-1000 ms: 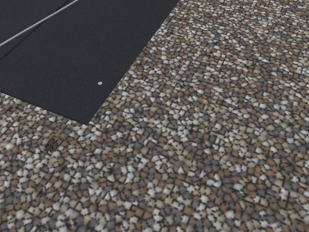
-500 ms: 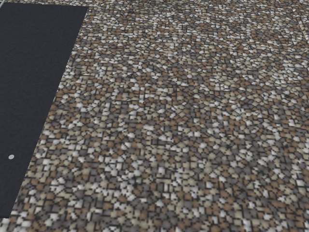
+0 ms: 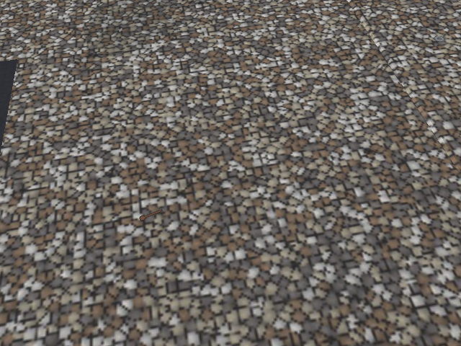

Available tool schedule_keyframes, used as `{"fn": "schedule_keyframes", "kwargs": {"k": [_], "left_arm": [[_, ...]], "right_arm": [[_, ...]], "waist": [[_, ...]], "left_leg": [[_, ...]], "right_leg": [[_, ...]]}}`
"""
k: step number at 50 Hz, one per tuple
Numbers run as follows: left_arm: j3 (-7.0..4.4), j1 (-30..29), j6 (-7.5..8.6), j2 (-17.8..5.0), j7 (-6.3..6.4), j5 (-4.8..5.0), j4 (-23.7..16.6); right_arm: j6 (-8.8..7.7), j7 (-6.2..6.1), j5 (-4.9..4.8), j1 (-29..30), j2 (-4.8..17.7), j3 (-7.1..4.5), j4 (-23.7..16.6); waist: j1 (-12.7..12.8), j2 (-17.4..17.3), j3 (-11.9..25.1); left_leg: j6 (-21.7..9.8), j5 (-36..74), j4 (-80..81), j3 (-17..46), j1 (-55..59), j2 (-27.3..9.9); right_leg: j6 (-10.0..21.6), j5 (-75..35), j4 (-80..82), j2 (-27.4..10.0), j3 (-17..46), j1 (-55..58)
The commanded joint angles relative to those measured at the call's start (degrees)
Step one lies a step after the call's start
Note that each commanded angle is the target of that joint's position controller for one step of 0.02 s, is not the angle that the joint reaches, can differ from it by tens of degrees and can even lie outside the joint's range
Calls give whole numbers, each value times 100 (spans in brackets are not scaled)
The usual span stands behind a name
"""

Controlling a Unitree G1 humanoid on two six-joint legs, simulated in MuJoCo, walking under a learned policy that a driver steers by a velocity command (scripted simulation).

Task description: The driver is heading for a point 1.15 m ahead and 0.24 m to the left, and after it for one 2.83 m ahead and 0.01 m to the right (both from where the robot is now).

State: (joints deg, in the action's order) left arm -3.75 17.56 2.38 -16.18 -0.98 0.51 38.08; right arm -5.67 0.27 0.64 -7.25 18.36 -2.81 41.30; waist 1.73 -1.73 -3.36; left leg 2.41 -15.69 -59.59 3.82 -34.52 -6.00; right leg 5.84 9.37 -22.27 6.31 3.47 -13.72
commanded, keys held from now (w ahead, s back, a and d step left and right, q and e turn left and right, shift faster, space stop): w+e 0.02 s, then w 0.04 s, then w+q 0.94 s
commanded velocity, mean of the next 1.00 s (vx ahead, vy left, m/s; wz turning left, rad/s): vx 0.50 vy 0.00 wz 0.27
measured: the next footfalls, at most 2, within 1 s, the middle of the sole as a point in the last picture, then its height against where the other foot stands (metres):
left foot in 0.28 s outside the picture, level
right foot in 0.80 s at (263, 279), level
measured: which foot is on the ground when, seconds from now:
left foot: up 0.00-0.26, down 0.28-0.80, up 0.82-1.00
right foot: down 0.00-0.30, up 0.32-0.78, down 0.80-1.00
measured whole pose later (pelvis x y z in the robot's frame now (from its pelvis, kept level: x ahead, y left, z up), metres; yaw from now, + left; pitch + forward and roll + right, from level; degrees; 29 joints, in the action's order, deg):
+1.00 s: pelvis +0.57 +0.07 +0.00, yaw +22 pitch +1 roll -2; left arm -3.5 14.0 5.7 -15.2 -0.4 -0.3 43.0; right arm -0.7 -0.1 -1.5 -15.6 19.0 -4.0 39.6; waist 1.2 -3.3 -1.3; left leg 0.4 -18.1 -64.0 3.6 -32.4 -3.1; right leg 1.9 10.8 -20.3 2.4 -3.1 -10.6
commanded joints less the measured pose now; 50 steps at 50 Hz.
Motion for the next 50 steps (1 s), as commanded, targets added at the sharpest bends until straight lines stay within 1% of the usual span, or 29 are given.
{"fn": "schedule_keyframes", "kwargs": {"k": [1, 4, 8, 11, 13, 14, 15, 16, 17, 18, 19, 20, 21, 24, 27, 30, 33, 35, 37, 38, 39, 40, 41, 42, 43, 44, 45, 47, 50], "left_arm": [[-268, -231, 120, -979, 136, 17, -392], [-226, -14, 101, -906, 178, 28, -212], [-208, 391, 134, -936, 140, 38, 99], [-233, 484, 84, -1004, 144, 12, 278], [-238, 286, 41, -1053, 164, 6, 292], [-195, 233, 13, -972, 187, -34, 263], [-97, 403, 13, -779, 231, -166, 134], [14, 1004, 111, -371, 190, -124, 61], [-9, 661, 220, -745, 144, -58, 53], [-68, 6, 302, -954, 93, 80, -98], [-38, -403, 372, -888, 90, 41, -185], [-50, -575, 420, -834, 93, -63, -252], [-64, -517, 426, -788, 100, -133, -265], [-38, -436, 350, -620, 118, -167, -254], [26, -982, 310, -456, 147, -158, -374], [73, -1585, 366, -340, 97, -119, -462], [61, -2049, 436, -386, 24, -49, -554], [15, -2150, 480, -491, -10, -22, -579], [-57, -1957, 525, -637, -13, 4, -530], [-120, -1563, 547, -736, 10, 2, -424], [-208, -963, 568, -909, 53, -53, -305], [-297, -42, 555, -1222, 110, -124, -224], [-382, 342, 458, -1576, 86, -138, -5], [-286, 223, 426, -1041, 59, -11, -53], [-193, -25, 402, -701, 78, -12, -94], [-147, -288, 376, -624, 76, -61, -89], [-110, -437, 362, -511, 72, -80, -31], [-82, -539, 387, -434, 76, -119, 59], [-150, -523, 441, -619, 70, -66, 232]], "right_arm": [[27, -20, 46, 69, 359, -88, -336], [-14, 66, -7, 576, 166, 13, -379], [-66, 177, -123, 986, 320, -3, -497], [-72, 239, -141, 955, 434, -39, -573], [-74, 242, -128, 347, 575, -124, -442], [-72, 223, -100, -402, 760, -232, -229], [-60, 217, -80, -1235, 1117, -316, -132], [-19, 265, -109, -1559, 1426, -411, -16], [-5, 283, -255, -1569, 914, -281, -47], [23, 243, -213, -1236, 709, -225, -135], [59, 214, -129, -1039, 692, -215, -215], [80, 190, -99, -893, 651, -201, -247], [75, 158, -58, -830, 581, -168, -284], [93, 86, -120, -858, 586, -175, -293], [138, -27, -162, -1052, 774, -244, -204], [221, -108, -199, -1292, 797, -261, -99], [298, -144, -231, -1587, 782, -271, 6], [350, -165, -242, -1648, 747, -274, 27], [389, -182, -230, -1548, 773, -306, 5], [402, -176, -224, -1432, 723, -297, -34], [392, -150, -195, -1339, 550, -238, -108], [370, -131, -90, -1346, 243, -124, -243], [318, -120, -231, -2209, -113, 0, -389], [313, -139, -304, -2153, 491, -100, -239], [338, -134, -269, -1510, 790, -195, -292], [359, -139, -209, -1200, 746, -210, -351], [357, -117, -154, -997, 678, -226, -430], [402, -47, -222, -1022, 442, -210, -493], [456, -4, -198, -774, 209, -147, -673]], "waist": [[-161, 416, 380], [112, 589, 326], [355, 654, 116], [288, 719, 7], [-79, 725, 330], [-437, 570, 889], [-653, -85, 1702], [-371, -1647, 2138], [-577, -1119, 1975], [-653, -618, 1191], [-619, -60, 796], [-484, 143, 505], [-324, 15, 538], [-183, -235, 523], [-315, -183, 345], [-522, -283, 303], [-665, -312, 286], [-635, -366, 279], [-463, -533, 286], [-230, -573, 432], [80, -483, 895], [443, 104, 1753], [45, 1947, 2329], [158, 1454, 1877], [303, 892, 1100], [211, 539, 671], [124, 533, 370], [-58, 799, 252], [-98, 693, 149]], "left_leg": [[209, 888, 917, -86, -89, 80], [202, 2117, 2237, -193, 411, 275], [-83, 2277, 2773, -160, 252, 260], [-438, 1436, 2933, -203, -27, 291], [-706, 1093, 3110, -485, 800, 579], [-890, 1337, 3110, -519, 1877, 677], [-1308, 1757, 2942, 708, 3515, -171], [-2212, 353, 3733, 3513, 5202, -1203], [-2104, -883, 4277, 4220, 5368, -1254], [-1896, -818, 4362, 3508, 4736, -1132], [-1793, -268, 4413, 2958, 4087, -898], [-1789, 383, 4479, 2579, 3576, -725], [-1752, 900, 4548, 2306, 3305, -539], [-1830, 1696, 4691, 1864, 2898, -343], [-1731, 1920, 4759, 1505, 2516, -156], [-1474, 1779, 4647, 1300, 2232, 93], [-1384, 1531, 4430, 1565, 2334, 32], [-1329, 1364, 4185, 1893, 2665, -70], [-1250, 1548, 3889, 2160, 2857, -172], [-1154, 1840, 3589, 2136, 2799, -77], [-987, 2073, 2838, 1911, 2552, 191], [-785, 1143, 1296, 1429, 1807, 553], [-446, -1799, -365, 709, -187, 1283], [-374, -1737, -1091, 734, -882, 738], [-324, -1177, -1253, 639, -1017, 557], [-267, -758, -1168, 466, -865, 378], [-234, -500, -951, 432, -794, 243], [-221, -261, -722, 312, -459, 43], [-123, 39, -270, 196, -617, -81]], "right_leg": [[1026, -1349, 944, -1294, 1272, 23], [735, -785, 930, -1103, 894, -105], [676, -531, 773, -1553, 1085, 587], [555, -1261, 511, -1921, 1138, 1386], [359, -2961, -191, -1772, 805, 1564], [207, -3706, -1170, -1473, 478, 1397], [-21, -2466, -2796, -1125, 185, 377], [-534, 1444, -4668, -130, -105, -1852], [-508, 2106, -5175, -324, 486, -2640], [-470, 1622, -5184, -575, 464, -2991], [-445, 1287, -4942, -745, 351, -2911], [-477, 1045, -4517, -892, 298, -2827], [-510, 846, -4188, -1000, 309, -2507], [-748, 778, -3479, -1004, 157, -2290], [-956, -54, -2442, -903, 71, -2261], [-1011, -1086, -1388, -679, 43, -1782], [-963, -1368, -852, -500, 81, -1456], [-881, -1136, -533, -461, 196, -1353], [-724, -718, -356, -480, 224, -1028], [-578, -717, -136, -488, 137, -460], [-345, -737, -97, -759, 246, 590], [38, -331, -274, -1737, 1188, 2116], [1002, 653, 94, -2979, 3710, 3706], [928, 1844, 372, -3033, 4126, 3359], [659, 1691, 488, -2719, 3184, 2636], [509, 942, 612, -2459, 2445, 1956], [465, 366, 750, -2251, 1953, 1480], [400, -141, 1035, -1999, 1236, 936], [568, -678, 1338, -2058, 653, 736]]}}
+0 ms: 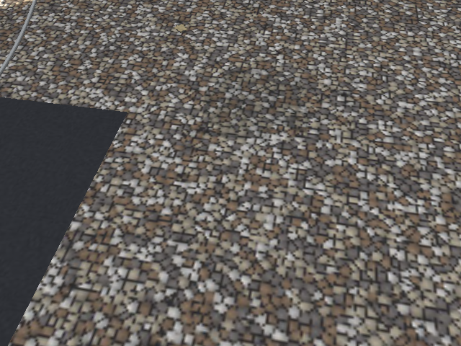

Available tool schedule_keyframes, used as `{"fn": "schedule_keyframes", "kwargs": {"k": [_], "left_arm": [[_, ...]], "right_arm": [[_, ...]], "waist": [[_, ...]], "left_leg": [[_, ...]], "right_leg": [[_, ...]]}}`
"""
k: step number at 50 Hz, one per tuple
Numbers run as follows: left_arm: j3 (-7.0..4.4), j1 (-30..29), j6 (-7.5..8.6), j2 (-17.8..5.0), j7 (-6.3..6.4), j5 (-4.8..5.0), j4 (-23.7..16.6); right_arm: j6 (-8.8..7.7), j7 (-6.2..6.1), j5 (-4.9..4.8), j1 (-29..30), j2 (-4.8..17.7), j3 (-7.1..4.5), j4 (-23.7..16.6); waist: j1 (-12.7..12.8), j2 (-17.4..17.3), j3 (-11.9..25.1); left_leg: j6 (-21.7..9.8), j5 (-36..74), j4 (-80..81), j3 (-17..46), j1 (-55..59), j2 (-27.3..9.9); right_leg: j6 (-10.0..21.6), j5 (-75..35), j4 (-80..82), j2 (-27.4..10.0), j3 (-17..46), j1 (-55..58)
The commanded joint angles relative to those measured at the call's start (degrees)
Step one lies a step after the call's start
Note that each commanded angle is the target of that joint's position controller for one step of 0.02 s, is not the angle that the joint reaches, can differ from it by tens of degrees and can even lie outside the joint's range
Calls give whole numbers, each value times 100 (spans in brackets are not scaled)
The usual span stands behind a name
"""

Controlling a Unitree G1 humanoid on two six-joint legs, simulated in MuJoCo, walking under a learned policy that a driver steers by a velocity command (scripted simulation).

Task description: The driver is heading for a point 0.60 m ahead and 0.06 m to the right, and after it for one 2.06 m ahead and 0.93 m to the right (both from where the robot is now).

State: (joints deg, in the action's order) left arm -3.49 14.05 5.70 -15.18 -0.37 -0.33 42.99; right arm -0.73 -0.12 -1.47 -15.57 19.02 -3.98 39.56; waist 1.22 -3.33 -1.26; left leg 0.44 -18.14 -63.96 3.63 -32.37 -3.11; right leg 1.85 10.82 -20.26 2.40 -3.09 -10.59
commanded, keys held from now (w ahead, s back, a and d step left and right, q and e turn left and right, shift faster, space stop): w+q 0.04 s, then w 0.16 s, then w+e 0.80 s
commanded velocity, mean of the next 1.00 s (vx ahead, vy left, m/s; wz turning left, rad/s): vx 0.50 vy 0.00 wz -0.18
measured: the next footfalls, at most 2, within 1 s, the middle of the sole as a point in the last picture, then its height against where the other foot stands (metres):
left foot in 0.28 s outside the picture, level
right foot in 0.82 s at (283, 309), level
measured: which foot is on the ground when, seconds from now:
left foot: up 0.00-0.26, down 0.28-0.84, up 0.86-1.00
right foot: down 0.00-0.30, up 0.32-0.80, down 0.82-1.00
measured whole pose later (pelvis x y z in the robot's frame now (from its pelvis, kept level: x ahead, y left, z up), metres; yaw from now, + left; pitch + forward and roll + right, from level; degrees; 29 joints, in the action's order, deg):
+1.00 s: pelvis +0.54 -0.01 +0.00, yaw -16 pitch +1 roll +1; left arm -4.1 15.3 2.7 -16.4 -1.6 0.7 43.1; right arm -6.0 -0.3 0.0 -8.9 17.1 -3.6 42.2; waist 1.4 -1.2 -3.8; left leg 0.9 -19.3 -63.9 3.3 -28.9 -4.9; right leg 5.9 9.5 -25.2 5.4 1.7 -16.6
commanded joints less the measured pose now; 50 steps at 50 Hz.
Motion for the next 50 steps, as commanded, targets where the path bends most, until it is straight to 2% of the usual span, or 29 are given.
{"fn": "schedule_keyframes", "kwargs": {"k": [1, 6, 10, 12, 13, 14, 15, 16, 17, 18, 20, 22, 24, 26, 31, 35, 36, 38, 39, 40, 41, 42, 43, 44, 45, 46, 47, 48, 50], "left_arm": [[-202, -161, 111, -801, 13, 14, -208], [-210, 84, 56, -1000, -9, 67, 67], [-247, 535, -59, -1212, -25, 201, 384], [-247, 630, -147, -1309, -18, 258, 524], [-240, 586, -188, -1366, -6, 276, 567], [-188, 566, -205, -1303, 10, 267, 591], [-54, 567, -158, -1024, 13, 120, 453], [178, 1266, -66, -283, -49, 64, 337], [5, 881, 0, -947, -64, 224, 471], [-78, 397, 14, -1124, -71, 360, 251], [-77, 121, -34, -948, -13, 224, 220], [-74, 469, -215, -719, 10, 231, 357], [-50, 443, -351, -506, 36, 222, 342], [-56, 178, -400, -469, 48, 193, 232], [25, -645, -335, -317, -131, 141, -23], [39, -1254, -347, -366, -255, 145, -355], [26, -1319, -351, -402, -284, 142, -427], [-49, -1186, -372, -539, -320, 141, -510], [-128, -854, -391, -667, -317, 151, -475], [-268, -117, -402, -878, -292, 176, -309], [-487, 859, -439, -1289, -203, 190, -45], [-649, 1086, -470, -1998, -90, 241, -5], [-552, 1027, -355, -1902, -141, 181, -262], [-420, 910, -261, -1440, -178, 139, -238], [-371, 676, -202, -1264, -175, 155, -233], [-315, 278, -190, -1068, -159, 168, -288], [-245, 0, -188, -864, -132, 123, -382], [-219, -119, -190, -813, -106, 72, -467], [-244, -90, -168, -896, -47, 97, -481]], "right_arm": [[-41, 48, 27, 167, 118, -15, -552], [-184, 184, 46, 931, -76, 110, -713], [-233, 281, 30, 1562, 12, 116, -983], [-250, 290, 75, 1494, 153, 56, -1032], [-260, 269, 103, 1019, 316, -33, -916], [-259, 217, 115, 141, 589, -184, -644], [-217, 113, 177, -870, 1042, -332, -443], [-196, 76, 222, -980, 1453, -367, -424], [-211, 80, 221, -1052, 904, -241, -465], [-242, 82, 196, -740, 715, -162, -385], [-318, 113, 183, -80, 372, -78, -320], [-439, 137, 227, 239, 164, -56, -275], [-547, 130, 217, 360, 170, -87, -143], [-583, 81, 260, 332, 245, -131, -4], [-535, -27, 221, 157, 486, -213, 229], [-396, -56, 95, -173, 663, -295, 468], [-348, -60, 60, -198, 707, -315, 508], [-257, -88, 19, -125, 859, -358, 521], [-204, -109, 0, -65, 935, -376, 504], [-147, -125, -24, 49, 943, -366, 475], [-154, -153, 16, -11, 816, -300, 431], [-250, -118, 255, -409, 102, -83, 147], [-483, -58, 158, -290, 67, 18, 50], [-634, 13, -86, 402, 509, -93, -99], [-726, 17, -105, 598, 484, -72, -163], [-759, -32, 42, 595, 467, -88, -82], [-721, -57, 146, 533, 532, -138, -33], [-649, -41, 173, 453, 534, -157, -22], [-531, -32, 220, 405, 375, -133, -27]], "waist": [[-35, 797, -73], [223, 562, -162], [323, 603, -331], [111, 747, -212], [-230, 819, 96], [-706, 766, 611], [-1102, 328, 1441], [-649, -1161, 2375], [-987, -521, 2445], [-894, -460, 1440], [-492, -215, 588], [-163, -296, 408], [-34, -147, 152], [-39, -61, -42], [-298, 89, -299], [-490, 150, -497], [-474, 124, -498], [-292, -28, -268], [-75, -130, 3], [368, -86, 398], [808, 166, 922], [399, 1674, 1272], [394, 1469, 2220], [619, 907, 1643], [461, 745, 1036], [197, 431, 669], [-7, 505, 500], [-136, 622, 467], [-209, 585, 417]], "left_leg": [[105, 501, 391, 209, -908, -399], [-30, 1832, 2128, -101, -393, -211], [-249, 1545, 2909, -305, -322, -42], [-429, 1018, 3206, -483, 137, 141], [-551, 1022, 3430, -628, 933, 317], [-708, 1372, 3630, -691, 2289, 423], [-1016, 1826, 3286, 317, 4203, -551], [-1879, 896, 3827, 3050, 5778, -2112], [-1780, 443, 4260, 3410, 5476, -2073], [-1536, 651, 4403, 2424, 4784, -1867], [-1314, 1243, 4795, 1306, 3413, -1412], [-1272, 1424, 5271, 719, 2648, -1250], [-1301, 1731, 5578, 264, 2332, -1265], [-1253, 1935, 5704, -149, 2360, -1238], [-1042, 2103, 5822, -1084, 2589, -1094], [-939, 2297, 5595, -1325, 3375, -1338], [-894, 2576, 5437, -1377, 3583, -1391], [-766, 4208, 4803, -1530, 3838, -1408], [-685, 5172, 4197, -1605, 3869, -1366], [-536, 5632, 3153, -1758, 3635, -1197], [-287, 4838, 1689, -1817, 2713, -942], [158, 454, -488, -1709, 234, -72], [176, -1757, -1507, -207, -815, 639], [28, -1308, -1578, 187, -1405, 295], [-101, -788, -1159, 136, -1425, 45], [-101, -405, -651, 127, -1108, -185], [-72, -143, -273, 142, -675, -320], [-20, 19, -111, 151, -369, -357], [153, 203, 330, 36, -186, -323]], "right_leg": [[998, -1041, 1178, -1693, 1134, 459], [856, -1626, 1211, -1454, 235, 485], [782, -1917, 1050, -1744, 192, 1127], [710, -3098, 586, -1824, 266, 1394], [613, -3998, 0, -1732, 185, 1348], [450, -4269, -994, -1477, 9, 928], [218, -2603, -2652, -1194, -88, -396], [-132, 2009, -4658, -183, 153, -2403], [-100, 2342, -5315, -288, 1055, -2776], [-74, 1925, -5406, -526, 939, -3227], [-127, 1073, -4863, -916, 766, -2967], [-194, 632, -4702, -1059, 826, -2324], [-276, 400, -4508, -1082, 867, -2374], [-326, -88, -4088, -1087, 965, -2688], [-240, -1413, -2436, -955, 569, -2596], [-8, -1118, -1781, -882, 322, -2832], [73, -879, -1697, -829, 233, -2846], [281, -306, -1646, -533, -83, -2403], [407, -11, -1681, -298, -274, -1892], [585, -78, -1447, -12, -410, -901], [819, -297, -1208, 64, -70, 721], [1696, 242, -871, -1382, 2717, 2578], [2369, 1146, 176, -2150, 5247, 3355], [1991, 969, 452, -2051, 4610, 3086], [1774, 543, 415, -1819, 3807, 2350], [1571, -53, 388, -1568, 3182, 1559], [1473, -631, 476, -1365, 2742, 958], [1468, -942, 596, -1265, 2584, 598], [1517, -1528, 712, -1157, 2264, 196]]}}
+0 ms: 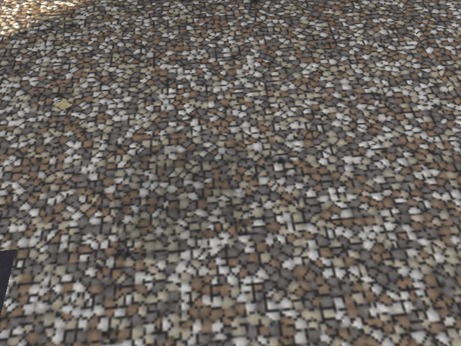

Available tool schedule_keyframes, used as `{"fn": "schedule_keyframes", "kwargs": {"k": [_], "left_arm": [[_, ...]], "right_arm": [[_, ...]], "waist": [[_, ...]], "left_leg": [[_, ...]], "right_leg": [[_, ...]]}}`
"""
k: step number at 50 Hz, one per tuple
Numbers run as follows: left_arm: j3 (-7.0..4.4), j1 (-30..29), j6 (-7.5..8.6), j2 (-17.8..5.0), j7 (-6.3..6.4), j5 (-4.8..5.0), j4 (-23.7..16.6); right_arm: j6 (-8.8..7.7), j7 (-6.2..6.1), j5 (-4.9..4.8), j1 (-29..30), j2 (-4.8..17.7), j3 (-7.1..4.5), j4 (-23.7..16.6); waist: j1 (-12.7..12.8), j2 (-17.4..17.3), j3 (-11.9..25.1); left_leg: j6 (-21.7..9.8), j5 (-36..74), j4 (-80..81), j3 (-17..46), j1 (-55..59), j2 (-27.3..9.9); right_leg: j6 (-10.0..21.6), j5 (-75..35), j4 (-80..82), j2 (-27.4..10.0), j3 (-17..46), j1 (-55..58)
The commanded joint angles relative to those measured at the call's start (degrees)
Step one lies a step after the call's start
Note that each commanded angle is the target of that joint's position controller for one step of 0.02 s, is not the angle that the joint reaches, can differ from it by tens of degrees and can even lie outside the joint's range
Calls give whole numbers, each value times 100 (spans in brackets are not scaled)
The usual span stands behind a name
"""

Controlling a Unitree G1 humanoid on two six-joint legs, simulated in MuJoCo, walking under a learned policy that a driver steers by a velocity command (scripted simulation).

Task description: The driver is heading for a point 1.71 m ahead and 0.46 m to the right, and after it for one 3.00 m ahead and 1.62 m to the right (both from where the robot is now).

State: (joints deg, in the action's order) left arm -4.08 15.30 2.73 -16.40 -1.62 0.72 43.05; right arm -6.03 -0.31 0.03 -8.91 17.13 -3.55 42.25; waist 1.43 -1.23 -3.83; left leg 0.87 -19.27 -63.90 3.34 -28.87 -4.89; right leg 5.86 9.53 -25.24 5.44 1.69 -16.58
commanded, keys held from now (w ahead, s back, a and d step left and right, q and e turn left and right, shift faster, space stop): w+e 0.74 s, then e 0.10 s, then no key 0.02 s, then q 0.14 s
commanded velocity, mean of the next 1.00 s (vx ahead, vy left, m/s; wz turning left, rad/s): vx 0.45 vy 0.00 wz -0.54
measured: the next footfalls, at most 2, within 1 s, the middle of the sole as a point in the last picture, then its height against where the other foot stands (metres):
left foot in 0.30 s outside the picture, level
right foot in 0.82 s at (330, 311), level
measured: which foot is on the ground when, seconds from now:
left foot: up 0.00-0.28, down 0.30-0.84, up 0.86-1.00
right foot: down 0.00-0.30, up 0.32-0.80, down 0.82-1.00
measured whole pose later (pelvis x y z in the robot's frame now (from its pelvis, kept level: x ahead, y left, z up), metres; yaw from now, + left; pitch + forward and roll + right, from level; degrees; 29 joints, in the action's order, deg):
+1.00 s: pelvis +0.49 -0.10 -0.01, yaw -32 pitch +2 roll +0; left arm -2.8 8.1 2.1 -15.4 -1.6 -0.7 36.8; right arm -2.7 -0.4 -0.9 -9.6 18.6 -2.7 45.4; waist -0.7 -1.8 -5.4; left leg 3.2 -25.0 -67.0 1.6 -29.2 -5.4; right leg 5.4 7.6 -26.8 4.4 -1.9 -20.7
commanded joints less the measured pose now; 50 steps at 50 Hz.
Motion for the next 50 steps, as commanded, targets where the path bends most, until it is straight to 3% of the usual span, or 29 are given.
{"fn": "schedule_keyframes", "kwargs": {"k": [1, 6, 9, 12, 14, 15, 16, 17, 18, 19, 20, 21, 23, 26, 32, 35, 37, 39, 40, 41, 42, 43, 44, 45, 46, 47, 48, 50], "left_arm": [[-206, -142, 133, -851, 118, -2, -466], [-237, 214, 54, -956, 255, 44, -355], [-250, 481, 7, -975, 275, 82, -250], [-254, 502, -40, -929, 308, 73, -230], [-233, 358, -73, -831, 303, 51, -281], [-136, 345, -63, -570, 275, 14, -342], [-6, 569, -59, -216, 272, -120, -442], [35, 1330, 7, -138, 262, 150, -629], [-80, 1122, -3, -791, 287, 205, -416], [-155, 472, -33, -1029, 276, 143, -499], [-156, 213, -59, -938, 280, 84, -537], [-170, 40, -59, -856, 259, 32, -603], [-151, 104, -106, -616, 198, 99, -636], [-94, -146, -165, -396, 174, 75, -813], [0, -937, -82, -235, -4, 61, -1041], [29, -1407, -73, -201, -108, 73, -1235], [-9, -1501, -84, -293, -163, 73, -1347], [-147, -1069, -111, -550, -176, -9, -1313], [-278, -326, -116, -777, -159, -23, -1130], [-448, 547, -140, -1087, -69, -32, -914], [-500, 751, -200, -1583, 86, -2, -843], [-462, 409, -122, -1796, 46, -113, -1233], [-314, 263, -106, -1215, 4, -122, -1282], [-201, 39, -68, -905, -4, -86, -1172], [-132, -176, -30, -696, -2, -30, -1071], [-76, -385, -13, -555, 17, -35, -1025], [-44, -526, -3, -544, 23, -122, -983], [-22, -717, 95, -493, 33, -225, -811]], "right_arm": [[41, -19, 81, -154, 491, -155, -333], [28, 41, 29, 911, 240, -30, -613], [-42, 123, -53, 1272, 357, -50, -732], [-120, 181, -67, 1133, 575, -127, -720], [-173, 154, -50, 466, 705, -217, -537], [-203, 117, 34, -180, 893, -297, -429], [-177, 69, 62, -1011, 1209, -359, -356], [-106, 139, 95, -1250, 1555, -436, -138], [-94, 154, -14, -943, 897, -299, -304], [-57, 120, -28, -696, 593, -214, -334], [-27, 114, 30, -455, 528, -169, -344], [-11, 100, 52, -328, 421, -138, -279], [-50, 73, 63, -304, 354, -117, -186], [-94, 63, 16, -405, 537, -182, -27], [19, 14, -1, -515, 807, -238, 157], [106, 1, -68, -785, 947, -270, 304], [180, -3, -131, -827, 1061, -304, 358], [280, -65, -182, -699, 1244, -357, 310], [324, -98, -211, -609, 1264, -360, 267], [305, -116, -212, -574, 1134, -303, 213], [256, -66, 179, -912, 389, -80, 35], [139, 21, 110, -1351, 433, 40, -133], [100, 66, -90, -840, 1013, -102, -11], [101, 69, -198, -542, 931, -66, -83], [137, 12, -135, -518, 778, -36, 48], [206, -22, -85, -533, 790, -51, 101], [306, -25, -107, -695, 768, -57, 196], [450, -68, -94, -1008, 553, -26, 361]], "waist": [[-218, 346, 605], [174, 590, 329], [311, 627, 284], [168, 757, 309], [-205, 854, 511], [-516, 660, 1062], [-703, -255, 1926], [-255, -2285, 2210], [-421, -1222, 1583], [-557, -663, 939], [-455, -262, 637], [-383, -254, 391], [-263, -527, 349], [-265, -371, 253], [-513, -206, 94], [-652, -174, -62], [-569, -233, -71], [-209, -449, 250], [207, -431, 642], [680, -227, 1088], [286, 1304, 1608], [23, 1790, 2971], [406, 583, 2918], [291, 448, 2112], [75, 9, 1538], [-74, 131, 1302], [-236, 287, 1201], [-432, 382, 1162]], "left_leg": [[195, 526, 614, 8, -536, -97], [368, 2193, 2737, -61, -197, 287], [315, 2415, 3295, 36, 49, 434], [115, 1902, 3588, 196, 233, 438], [-120, 1649, 3854, 35, 1091, 484], [-374, 1558, 3819, 291, 2234, 111], [-654, 1167, 3778, 1434, 3737, -916], [-1553, -532, 4580, 4355, 4904, -1984], [-1389, -1622, 4825, 4229, 4443, -1850], [-1137, -1230, 4837, 3124, 3762, -1590], [-1029, -354, 4906, 2385, 3123, -1337], [-1019, 302, 5004, 1854, 2713, -1135], [-974, 939, 5247, 1104, 2351, -912], [-1148, 1640, 5475, 516, 2357, -991], [-1003, 2461, 5542, -696, 2601, -845], [-920, 2653, 5461, -986, 2954, -975], [-831, 3441, 5183, -1155, 3266, -1081], [-675, 5798, 4143, -1373, 3412, -1019], [-542, 6275, 3142, -1464, 3223, -891], [-264, 5528, 1798, -1560, 2411, -629], [54, 98, -135, -1468, 545, -32], [250, -2171, -1912, -351, -783, 818], [176, -1629, -1963, 267, -921, 345], [103, -1215, -1547, 92, -1049, 95], [136, -917, -1033, 16, -927, -144], [169, -733, -653, 29, -618, -274], [201, -567, -528, 17, -71, -293], [330, -193, -74, -22, 505, -236]], "right_leg": [[1098, -1523, 1250, -1388, 1622, 624], [712, -764, 1203, -999, 1265, 226], [644, -370, 986, -1157, 1624, 391], [526, -340, 472, -1364, 2131, 864], [358, -711, -88, -1221, 2200, 852], [174, -744, -1069, -900, 1928, 559], [-68, 805, -2757, -389, 1295, -252], [-337, 2637, -4354, 60, 858, -2298], [-430, 2193, -4947, -419, 1037, -2804], [-457, 1639, -4975, -598, 844, -2856], [-493, 1255, -4841, -794, 711, -2613], [-507, 1008, -4551, -944, 714, -2512], [-517, 788, -4249, -1125, 581, -2168], [-604, 487, -3795, -1215, 477, -2463], [-599, -1030, -2000, -1146, 47, -2287], [-471, -1030, -1400, -1049, -219, -2190], [-301, -624, -1157, -915, -386, -2035], [-83, -78, -1031, -467, -740, -1264], [80, -281, -749, -221, -813, -339], [309, -1161, -289, -181, -570, 1122], [722, -3504, -716, -1511, 1213, 2895], [2101, -3372, -127, -2911, 4123, 4033], [1771, -3571, 38, -2703, 3243, 3631], [1492, -3819, 8, -2453, 2275, 2912], [1190, -3701, 127, -2143, 1749, 2105], [1074, -3635, 296, -2007, 1453, 1497], [1016, -3690, 516, -1901, 1148, 879], [1035, -3950, 762, -1798, 617, 253]]}}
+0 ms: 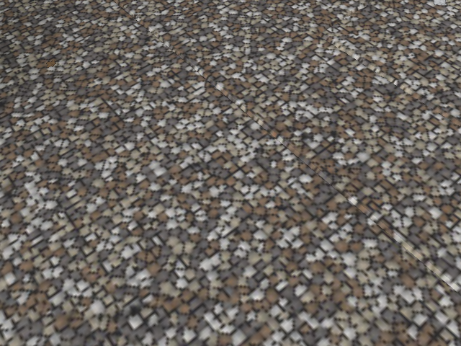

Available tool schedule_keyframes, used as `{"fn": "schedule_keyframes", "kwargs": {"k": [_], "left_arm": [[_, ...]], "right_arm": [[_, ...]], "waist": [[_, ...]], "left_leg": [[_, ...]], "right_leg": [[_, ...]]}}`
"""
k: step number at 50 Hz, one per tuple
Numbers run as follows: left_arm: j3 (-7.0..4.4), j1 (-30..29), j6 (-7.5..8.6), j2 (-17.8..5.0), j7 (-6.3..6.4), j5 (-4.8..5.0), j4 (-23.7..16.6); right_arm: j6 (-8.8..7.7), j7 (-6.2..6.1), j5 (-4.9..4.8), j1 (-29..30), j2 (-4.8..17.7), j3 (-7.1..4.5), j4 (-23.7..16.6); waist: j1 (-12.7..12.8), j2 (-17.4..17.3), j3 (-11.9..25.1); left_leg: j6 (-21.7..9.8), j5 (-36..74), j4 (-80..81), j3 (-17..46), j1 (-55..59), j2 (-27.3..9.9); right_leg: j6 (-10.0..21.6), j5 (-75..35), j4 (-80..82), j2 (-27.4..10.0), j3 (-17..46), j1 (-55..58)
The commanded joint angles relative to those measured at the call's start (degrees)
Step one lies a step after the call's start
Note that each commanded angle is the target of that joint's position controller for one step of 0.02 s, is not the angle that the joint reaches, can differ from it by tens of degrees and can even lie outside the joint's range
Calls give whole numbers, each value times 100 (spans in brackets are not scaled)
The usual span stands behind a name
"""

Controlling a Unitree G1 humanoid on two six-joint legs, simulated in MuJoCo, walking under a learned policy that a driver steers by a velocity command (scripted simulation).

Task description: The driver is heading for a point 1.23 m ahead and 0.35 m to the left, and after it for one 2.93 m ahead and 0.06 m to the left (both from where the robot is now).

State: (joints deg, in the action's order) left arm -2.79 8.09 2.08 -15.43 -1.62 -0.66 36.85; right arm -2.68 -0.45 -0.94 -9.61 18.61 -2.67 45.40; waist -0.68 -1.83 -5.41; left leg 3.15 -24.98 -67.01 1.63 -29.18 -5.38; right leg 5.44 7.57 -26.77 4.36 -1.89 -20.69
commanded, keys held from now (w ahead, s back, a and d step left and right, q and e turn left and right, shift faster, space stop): q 0.12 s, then w+q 0.68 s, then w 0.06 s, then w+e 0.14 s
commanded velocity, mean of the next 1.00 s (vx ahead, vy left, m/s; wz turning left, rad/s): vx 0.37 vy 0.00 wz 0.38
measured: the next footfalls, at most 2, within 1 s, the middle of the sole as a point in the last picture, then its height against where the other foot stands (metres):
left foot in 0.44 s outside the picture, level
right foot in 0.86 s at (211, 297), level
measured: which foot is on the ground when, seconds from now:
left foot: up 0.00-0.42, down 0.44-0.88, up 0.90-1.00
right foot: down 0.00-0.46, up 0.48-0.84, down 0.86-1.00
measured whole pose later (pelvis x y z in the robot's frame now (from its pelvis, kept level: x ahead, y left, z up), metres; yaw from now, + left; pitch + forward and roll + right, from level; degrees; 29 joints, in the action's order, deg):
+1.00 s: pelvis +0.42 +0.15 +0.00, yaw +28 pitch +2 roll -1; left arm -3.5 10.6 5.6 -15.9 -2.1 -0.1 45.2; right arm -3.0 -0.7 -0.8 -17.3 17.2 -3.1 41.9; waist 0.4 -2.2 -1.5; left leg -1.6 -23.2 -66.8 4.3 -22.4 0.4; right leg 2.6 9.2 -27.0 3.4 0.2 -19.6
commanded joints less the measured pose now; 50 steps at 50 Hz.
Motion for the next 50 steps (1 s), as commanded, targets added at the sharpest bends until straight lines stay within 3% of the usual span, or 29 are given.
{"fn": "schedule_keyframes", "kwargs": {"k": [1, 5, 6, 9, 11, 14, 18, 20, 21, 22, 23, 24, 25, 26, 27, 28, 31, 34, 37, 40, 42, 43, 44, 45, 46, 47, 48, 49, 50], "left_arm": [[-143, -79, 198, -575, 52, -112, -107], [-162, -231, 150, -659, 178, -150, 173], [-194, -189, 105, -758, 211, -143, 235], [-269, 87, 5, -917, 245, -46, 418], [-296, 277, 3, -941, 261, 21, 524], [-326, 448, 24, -933, 282, 44, 612], [-395, 419, 8, -1068, 230, 113, 636], [-438, 225, -30, -1173, 202, 218, 636], [-431, 132, -22, -1131, 206, 251, 626], [-355, 8, 25, -879, 207, 196, 567], [-201, -292, 137, -446, 186, -15, 129], [-167, -520, 334, -435, 140, -8, 68], [-233, -507, 475, -762, 31, 179, 71], [-234, -475, 536, -824, -15, 217, 130], [-256, -497, 548, -857, -8, 119, 178], [-294, -490, 522, -904, 4, 40, 219], [-219, -561, 427, -619, -14, 24, 183], [-101, -1087, 425, -376, -32, 62, 37], [-122, -1365, 449, -518, -71, 139, -95], [-215, -1095, 495, -774, -63, 152, -45], [-336, -257, 536, -961, -32, 96, 220], [-402, 466, 546, -1125, -7, 11, 351], [-499, 1240, 522, -1561, 14, -94, 478], [-488, 1522, 492, -1491, -72, 16, 730], [-361, 1115, 479, -1064, -73, 157, 668], [-289, 769, 432, -843, -46, 146, 597], [-246, 522, 392, -778, -37, 86, 583], [-205, 402, 383, -678, -26, 49, 567], [-179, 359, 373, -649, -10, 30, 566]], "right_arm": [[152, -80, 23, -941, 353, -108, 69], [213, -98, 42, -483, 277, -82, -3], [227, -90, 25, -319, 343, -102, -76], [304, -60, -42, 106, 415, -142, -278], [290, -16, -39, 326, 406, -163, -405], [198, 88, -32, 489, 256, -142, -489], [113, 248, -82, 501, 141, -108, -527], [103, 289, -76, 123, 161, -142, -408], [108, 266, -67, -365, 320, -236, -244], [128, 201, -90, -1210, 731, -427, -13], [136, 99, -66, -1821, 1621, -653, 6], [41, 137, 10, -1798, 1459, -549, -169], [-26, 142, 9, -1577, 1066, -441, -235], [-58, 131, -21, -1366, 816, -387, -311], [-47, 120, -41, -1086, 715, -349, -372], [-44, 84, -27, -860, 595, -290, -464], [-32, -27, -10, -714, 825, -338, -609], [-20, -115, -42, -842, 944, -398, -600], [-6, -130, -80, -1159, 927, -424, -514], [12, -154, -79, -1120, 872, -446, -506], [42, -139, -12, -1059, 686, -390, -534], [53, -116, 52, -1077, 458, -290, -589], [21, -116, 83, -1747, -7, -144, -675], [-43, -89, -90, -2120, -11, -97, -651], [-82, -62, -174, -1687, 510, -206, -639], [-117, -39, -117, -1028, 637, -214, -770], [-172, -35, -1, -605, 594, -204, -897], [-206, -34, 92, -459, 560, -224, -936], [-224, -15, 104, -505, 454, -208, -943]], "waist": [[-252, 487, 1268], [-88, 648, 1096], [-4, 665, 1022], [260, 626, 706], [360, 600, 488], [440, 494, 429], [396, 577, 518], [84, 556, 661], [-173, 498, 872], [-531, 110, 1288], [-641, -1421, 1434], [-741, -1337, 1699], [-665, -905, 1388], [-514, -621, 1131], [-352, -281, 795], [-207, -278, 636], [-41, -238, 495], [-186, -401, 351], [-292, -493, 329], [-84, -588, 359], [301, -588, 825], [630, -430, 1489], [539, 769, 2455], [431, 2182, 2695], [487, 1442, 1773], [509, 937, 1182], [399, 582, 778], [280, 526, 638], [159, 618, 622]], "left_leg": [[150, 574, 555, 170, 603, -161], [176, 1459, 1793, 143, 672, -140], [166, 1502, 1887, 97, 554, -118], [34, 1158, 2008, 125, -134, -191], [-84, 867, 2068, 197, -754, -224], [-233, 638, 2326, 110, -1064, -219], [-427, 572, 2913, -382, -344, -5], [-583, 961, 3590, -762, 580, 308], [-710, 1186, 3885, -878, 1492, 565], [-1008, 1272, 3990, -352, 2795, 399], [-1945, 1449, 4477, 2394, 4164, -1083], [-2571, 1500, 5108, 3917, 4803, -1567], [-2430, 1628, 5063, 3264, 4781, -1459], [-2180, 1897, 4950, 2591, 4405, -1189], [-2007, 2293, 5009, 2189, 3868, -1028], [-1892, 2695, 5131, 1907, 3382, -895], [-1788, 3255, 5398, 1408, 2577, -574], [-1524, 2935, 5407, 1001, 1954, -198], [-1402, 2498, 5340, 1321, 1918, -348], [-1252, 2550, 4972, 1687, 2274, -569], [-1072, 3644, 4073, 1496, 2399, -328], [-895, 3492, 2922, 1273, 1989, -4], [-530, 1765, 891, 812, 458, 671], [-377, -842, -425, 842, -768, 1086], [-417, -596, -917, 988, -1327, 741], [-474, -162, -846, 729, -1347, 485], [-504, 167, -526, 521, -1262, 266], [-511, 419, -111, 510, -1013, 92], [-492, 521, 138, 479, -761, 34]], "right_leg": [[1051, -3777, 989, -1644, 752, 562], [820, -2945, 1171, -1525, 203, 688], [837, -2639, 1227, -1604, 238, 802], [926, 13, 1658, -1993, 736, 1223], [931, 841, 1796, -2271, 1080, 1754], [821, 768, 1744, -2378, 976, 2373], [587, 144, 1435, -2181, 398, 2311], [352, -344, 848, -1995, -24, 1934], [163, -937, 170, -1803, -345, 1497], [-163, -1217, -1175, -1471, -794, 694], [-721, 667, -3378, -571, -1088, -1539], [-764, 2662, -4309, -119, 148, -2910], [-633, 2429, -4502, -525, 512, -3315], [-534, 1967, -4211, -747, 487, -3203], [-547, 1606, -3757, -871, 424, -3012], [-583, 1259, -3310, -960, 429, -2617], [-820, 493, -2268, -698, 229, -1897], [-881, -596, -855, -388, 147, -1139], [-824, -1082, -306, -318, 324, -740], [-633, -778, -145, -427, 539, -476], [-377, -626, 28, -325, 271, 567], [-114, -526, -146, -726, 560, 1823], [666, 350, -82, -1978, 2619, 3769], [1263, 1777, 966, -2586, 4913, 4264], [1102, 2624, 1199, -2448, 4595, 3637], [933, 2299, 1208, -2199, 3740, 2868], [887, 1576, 1291, -1983, 3200, 2119], [855, 925, 1363, -1795, 2855, 1653], [861, 494, 1439, -1649, 2655, 1383]]}}
Velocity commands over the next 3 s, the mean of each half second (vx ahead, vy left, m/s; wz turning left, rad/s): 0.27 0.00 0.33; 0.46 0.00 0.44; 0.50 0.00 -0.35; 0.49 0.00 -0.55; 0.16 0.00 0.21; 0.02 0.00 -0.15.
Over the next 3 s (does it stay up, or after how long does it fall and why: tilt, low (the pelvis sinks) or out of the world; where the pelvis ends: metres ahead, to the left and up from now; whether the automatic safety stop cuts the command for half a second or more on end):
stays up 1.14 0.28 -0.01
